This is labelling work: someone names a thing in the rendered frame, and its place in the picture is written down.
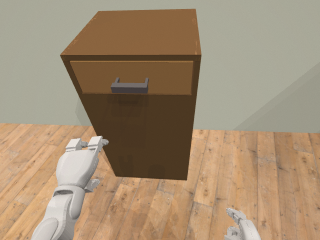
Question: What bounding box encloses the drawer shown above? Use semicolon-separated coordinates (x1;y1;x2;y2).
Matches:
70;60;193;94

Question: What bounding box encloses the left robot hand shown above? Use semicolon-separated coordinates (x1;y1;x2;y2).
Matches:
56;136;109;193

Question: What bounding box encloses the right robot hand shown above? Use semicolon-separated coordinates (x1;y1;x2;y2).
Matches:
224;208;261;240

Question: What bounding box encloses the handle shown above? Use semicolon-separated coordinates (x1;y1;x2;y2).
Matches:
110;77;149;94

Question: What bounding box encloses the left robot forearm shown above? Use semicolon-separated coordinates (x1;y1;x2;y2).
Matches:
31;184;86;240

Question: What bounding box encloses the cabinet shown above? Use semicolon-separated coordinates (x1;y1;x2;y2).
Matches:
60;8;202;181

